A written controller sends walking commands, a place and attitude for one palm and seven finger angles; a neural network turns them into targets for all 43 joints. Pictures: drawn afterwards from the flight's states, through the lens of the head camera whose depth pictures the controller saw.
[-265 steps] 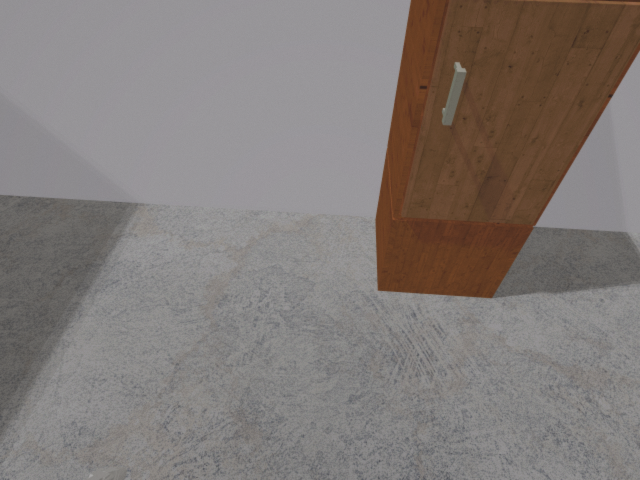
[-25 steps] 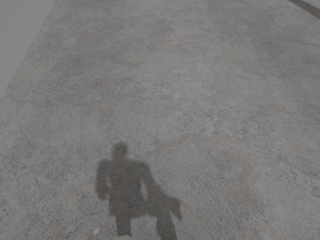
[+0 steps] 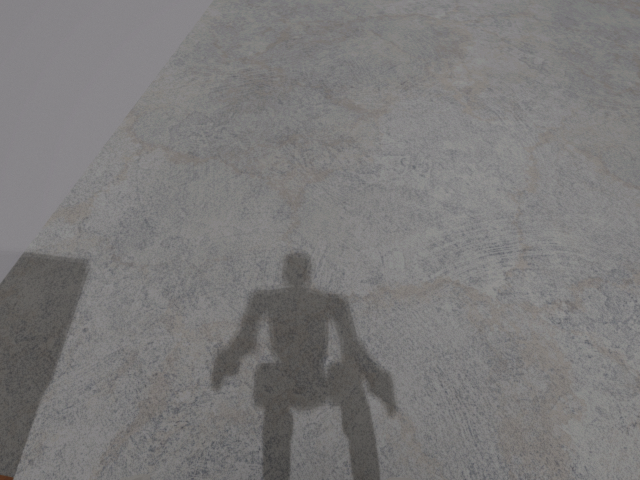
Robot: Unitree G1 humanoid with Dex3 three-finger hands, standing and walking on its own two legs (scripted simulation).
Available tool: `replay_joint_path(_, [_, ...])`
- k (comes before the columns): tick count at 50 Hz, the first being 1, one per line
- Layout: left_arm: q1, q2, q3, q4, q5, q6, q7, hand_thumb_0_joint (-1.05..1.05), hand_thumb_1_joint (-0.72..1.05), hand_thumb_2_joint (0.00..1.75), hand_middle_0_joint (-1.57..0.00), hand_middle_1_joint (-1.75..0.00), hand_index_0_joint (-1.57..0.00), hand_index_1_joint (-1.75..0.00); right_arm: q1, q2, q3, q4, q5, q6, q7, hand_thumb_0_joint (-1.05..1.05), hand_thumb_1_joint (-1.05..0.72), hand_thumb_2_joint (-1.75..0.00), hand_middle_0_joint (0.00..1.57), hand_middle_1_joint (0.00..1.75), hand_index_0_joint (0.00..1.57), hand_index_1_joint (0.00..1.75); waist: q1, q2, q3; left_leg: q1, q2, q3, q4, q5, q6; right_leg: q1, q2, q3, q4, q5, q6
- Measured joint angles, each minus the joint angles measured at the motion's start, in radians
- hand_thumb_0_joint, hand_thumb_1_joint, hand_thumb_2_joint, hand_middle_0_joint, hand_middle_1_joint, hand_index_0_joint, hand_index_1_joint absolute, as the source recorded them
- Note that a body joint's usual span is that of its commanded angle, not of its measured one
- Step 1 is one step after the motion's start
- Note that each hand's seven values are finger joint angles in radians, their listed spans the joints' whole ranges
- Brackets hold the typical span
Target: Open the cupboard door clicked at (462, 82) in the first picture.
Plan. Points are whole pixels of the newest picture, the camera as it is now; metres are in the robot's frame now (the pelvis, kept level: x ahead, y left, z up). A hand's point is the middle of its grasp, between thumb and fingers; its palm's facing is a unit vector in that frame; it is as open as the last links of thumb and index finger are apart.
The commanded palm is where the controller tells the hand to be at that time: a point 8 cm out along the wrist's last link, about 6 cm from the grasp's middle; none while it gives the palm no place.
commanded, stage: turn to face it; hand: left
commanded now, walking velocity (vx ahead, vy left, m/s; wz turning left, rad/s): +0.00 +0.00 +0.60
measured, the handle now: out of the picture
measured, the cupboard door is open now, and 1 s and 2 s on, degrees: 0 0 0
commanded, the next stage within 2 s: none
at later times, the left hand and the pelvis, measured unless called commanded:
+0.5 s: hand out of the picture -0.06 +0.16 -0.17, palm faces +0.37 -0.90 -0.24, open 7.4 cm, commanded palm none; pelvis -0.04 -0.04 +0.00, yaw +21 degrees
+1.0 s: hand out of the picture -0.07 +0.21 -0.15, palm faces +0.60 -0.75 -0.28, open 7.4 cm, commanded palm none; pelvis -0.05 -0.04 -0.01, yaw +38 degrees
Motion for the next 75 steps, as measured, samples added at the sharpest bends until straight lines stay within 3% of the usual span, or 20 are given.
replay_joint_path(5, [-0.015, -0.022, -0.018, -0.040, -0.007, -0.017, -0.001, 0.00, 0.91, 0.90, -0.20, -0.30, -0.20, -0.30, -0.008, -0.035, -0.021, -0.008, -0.001, 0.023, 0.007, 0.01, -0.90, -0.90, 0.20, 0.30, 0.20, 0.30, -0.008, 0.025, -0.012, -0.040, -0.023, -0.068, 0.035, 0.014, -0.036, 0.112, 0.036, -0.014, -0.262, 0.053, -0.025])
replay_joint_path(7, [-0.004, -0.032, -0.028, -0.056, 0.002, -0.033, 0.000, 0.00, 0.91, 0.90, -0.20, -0.30, -0.20, -0.30, -0.009, -0.049, -0.034, -0.015, 0.004, 0.035, 0.009, 0.01, -0.90, -0.90, 0.20, 0.30, 0.20, 0.30, 0.001, 0.029, -0.022, -0.091, -0.037, -0.074, 0.137, -0.090, -0.057, 0.150, 0.032, -0.026, -0.364, 0.114, -0.061])
replay_joint_path(10, [0.021, -0.058, -0.047, -0.061, 0.006, -0.030, 0.001, 0.00, 0.91, 0.90, -0.20, -0.30, -0.20, -0.30, -0.013, -0.072, -0.047, -0.012, -0.004, 0.053, 0.014, 0.01, -0.91, -0.90, 0.20, 0.30, 0.20, 0.30, 0.005, 0.040, -0.028, -0.188, -0.034, -0.031, 0.450, -0.252, -0.074, 0.168, 0.013, -0.070, -0.353, 0.126, -0.090])
replay_joint_path(12, [0.041, -0.066, -0.053, -0.057, 0.008, -0.030, 0.002, 0.00, 0.90, 0.90, -0.20, -0.30, -0.21, -0.30, -0.019, -0.079, -0.047, -0.016, -0.005, 0.055, 0.022, 0.01, -0.91, -0.90, 0.20, 0.30, 0.20, 0.30, 0.005, 0.030, -0.028, -0.224, -0.011, 0.003, 0.609, -0.233, -0.087, 0.191, -0.002, -0.090, -0.381, 0.137, -0.094])
replay_joint_path(15, [0.055, -0.071, -0.060, -0.049, 0.010, -0.034, 0.001, 0.00, 0.90, 0.90, -0.21, -0.30, -0.21, -0.30, -0.025, -0.081, -0.045, -0.024, -0.003, 0.050, 0.027, 0.01, -0.91, -0.90, 0.20, 0.30, 0.20, 0.30, 0.000, 0.013, -0.017, -0.226, 0.027, 0.030, 0.696, -0.204, -0.111, 0.214, -0.026, -0.128, -0.405, 0.149, -0.096])
replay_joint_path(20, [0.070, -0.072, -0.067, -0.045, 0.015, -0.042, -0.004, 0.00, 0.90, 0.90, -0.21, -0.30, -0.21, -0.30, -0.045, -0.077, -0.034, -0.014, 0.001, 0.063, 0.030, 0.01, -0.91, -0.90, 0.19, 0.30, 0.19, 0.30, 0.017, -0.010, 0.006, -0.150, 0.072, 0.056, 0.589, -0.247, -0.129, 0.219, -0.065, -0.198, -0.398, 0.143, -0.092])
replay_joint_path(25, [0.087, -0.047, -0.058, -0.034, 0.020, -0.037, -0.009, 0.00, 0.90, 0.90, -0.21, -0.30, -0.21, -0.30, -0.089, -0.065, -0.016, -0.018, 0.009, 0.056, 0.030, 0.01, -0.91, -0.90, 0.19, 0.30, 0.19, 0.30, 0.048, -0.036, 0.028, -0.037, 0.076, 0.102, 0.364, -0.297, -0.114, 0.190, -0.109, -0.256, -0.350, 0.123, -0.070])
replay_joint_path(28, [0.105, -0.019, -0.043, -0.025, 0.015, -0.029, -0.012, 0.00, 0.90, 0.90, -0.21, -0.30, -0.21, -0.30, -0.106, -0.060, -0.005, -0.042, 0.011, 0.035, 0.031, 0.01, -0.91, -0.90, 0.19, 0.30, 0.19, 0.30, 0.057, -0.047, 0.026, 0.058, 0.067, 0.132, 0.158, -0.194, -0.093, 0.154, -0.138, -0.290, -0.277, 0.089, -0.044])
replay_joint_path(31, [0.102, 0.019, -0.023, -0.009, 0.010, 0.002, -0.008, 0.00, 0.90, 0.90, -0.21, -0.30, -0.21, -0.30, -0.126, -0.040, 0.003, -0.058, 0.010, 0.005, 0.027, 0.01, -0.91, -0.90, 0.20, 0.30, 0.20, 0.30, 0.064, -0.076, 0.036, 0.036, 0.043, 0.125, 0.178, -0.184, -0.021, 0.047, -0.132, -0.184, -0.040, -0.064, -0.014])
replay_joint_path(36, [0.069, 0.040, -0.006, -0.001, 0.008, 0.014, -0.013, 0.01, 0.91, 0.90, -0.20, -0.30, -0.20, -0.30, -0.109, -0.022, 0.016, -0.062, 0.006, -0.005, 0.008, 0.01, -0.91, -0.90, 0.20, 0.30, 0.20, 0.30, 0.053, -0.055, 0.028, 0.059, 0.031, 0.070, 0.101, -0.144, -0.010, -0.069, -0.069, -0.069, 0.196, -0.005, 0.004])
replay_joint_path(44, [0.003, 0.018, -0.015, -0.053, 0.003, 0.000, -0.012, 0.01, 0.91, 0.90, -0.20, -0.30, -0.20, -0.30, -0.070, -0.016, 0.012, -0.042, 0.002, 0.007, 0.009, 0.01, -0.90, -0.90, 0.20, 0.30, 0.20, 0.30, 0.024, -0.021, 0.013, 0.069, -0.007, -0.012, 0.029, -0.085, -0.007, -0.028, -0.022, -0.019, 0.022, 0.011, 0.012])
replay_joint_path(48, [-0.030, -0.007, -0.029, -0.080, -0.003, -0.013, -0.009, 0.00, 0.91, 0.90, -0.20, -0.30, -0.20, -0.30, -0.047, -0.025, 0.001, -0.035, 0.000, 0.016, 0.010, 0.01, -0.90, -0.90, 0.20, 0.30, 0.20, 0.30, 0.001, 0.002, 0.010, 0.042, -0.026, -0.061, 0.056, -0.086, -0.023, 0.050, 0.016, -0.017, -0.155, 0.021, 0.000])
replay_joint_path(51, [-0.032, -0.024, -0.042, -0.104, -0.001, -0.038, -0.006, 0.00, 0.91, 0.90, -0.20, -0.30, -0.20, -0.30, -0.024, -0.036, -0.012, -0.032, 0.009, 0.025, 0.011, 0.01, -0.90, -0.90, 0.20, 0.30, 0.20, 0.30, 0.000, 0.014, -0.003, -0.008, -0.046, -0.087, 0.140, -0.124, -0.043, 0.138, 0.026, -0.031, -0.358, 0.137, -0.032])
replay_joint_path(54, [-0.021, -0.053, -0.060, -0.108, 0.006, -0.046, -0.004, 0.00, 0.90, 0.90, -0.20, -0.30, -0.21, -0.30, -0.015, -0.057, -0.029, -0.018, 0.004, 0.042, 0.012, 0.01, -0.91, -0.90, 0.20, 0.30, 0.20, 0.30, -0.006, 0.040, -0.001, -0.101, -0.041, -0.058, 0.424, -0.305, -0.069, 0.150, 0.014, -0.079, -0.333, 0.116, -0.085])
replay_joint_path(58, [0.008, -0.070, -0.066, -0.095, 0.009, -0.043, -0.001, 0.00, 0.90, 0.90, -0.21, -0.30, -0.21, -0.30, -0.012, -0.069, -0.035, -0.006, 0.001, 0.052, 0.024, 0.01, -0.91, -0.90, 0.20, 0.30, 0.20, 0.30, -0.010, 0.031, 0.003, -0.168, 0.005, 0.009, 0.675, -0.268, -0.101, 0.197, -0.020, -0.124, -0.374, 0.122, -0.088])
replay_joint_path(65, [0.046, -0.057, -0.066, -0.066, 0.017, -0.041, -0.005, 0.00, 0.90, 0.90, -0.21, -0.30, -0.21, -0.30, -0.045, -0.066, -0.023, -0.002, 0.007, 0.060, 0.031, 0.01, -0.91, -0.90, 0.20, 0.30, 0.20, 0.30, 0.009, -0.012, 0.033, -0.098, 0.064, 0.073, 0.487, -0.285, -0.120, 0.224, -0.083, -0.203, -0.373, 0.110, -0.065])
replay_joint_path(68, [0.062, -0.034, -0.055, -0.054, 0.018, -0.034, -0.007, 0.00, 0.90, 0.90, -0.21, -0.30, -0.21, -0.30, -0.068, -0.060, -0.013, -0.013, 0.011, 0.050, 0.031, 0.01, -0.91, -0.90, 0.19, 0.30, 0.19, 0.30, 0.027, -0.033, 0.045, -0.035, 0.064, 0.106, 0.332, -0.277, -0.108, 0.214, -0.112, -0.236, -0.331, 0.086, -0.044])
replay_joint_path(70, [0.080, -0.013, -0.045, -0.049, 0.013, -0.027, -0.009, 0.00, 0.90, 0.90, -0.21, -0.30, -0.21, -0.30, -0.076, -0.061, -0.007, -0.030, 0.010, 0.036, 0.033, 0.01, -0.91, -0.90, 0.20, 0.30, 0.20, 0.30, 0.034, -0.044, 0.041, 0.025, 0.058, 0.128, 0.186, -0.184, -0.093, 0.194, -0.133, -0.258, -0.272, 0.053, -0.024])
replay_joint_path(72, [0.084, 0.014, -0.030, -0.037, 0.007, -0.010, -0.009, 0.00, 0.90, 0.90, -0.21, -0.30, -0.21, -0.30, -0.093, -0.053, -0.003, -0.043, 0.008, 0.016, 0.032, 0.01, -0.91, -0.90, 0.20, 0.30, 0.20, 0.30, 0.043, -0.072, 0.047, 0.013, 0.034, 0.132, 0.194, -0.163, -0.022, 0.123, -0.152, -0.204, -0.119, -0.036, -0.013])
replay_joint_path(75, [0.073, 0.034, -0.015, -0.010, 0.006, 0.020, -0.001, 0.01, 0.90, 0.90, -0.21, -0.30, -0.21, -0.30, -0.098, -0.044, 0.006, -0.059, 0.008, -0.006, 0.017, 0.01, -0.91, -0.90, 0.20, 0.30, 0.20, 0.30, 0.042, -0.064, 0.044, 0.012, 0.032, 0.105, 0.191, -0.175, 0.007, 0.006, -0.097, -0.099, 0.138, -0.104, -0.005])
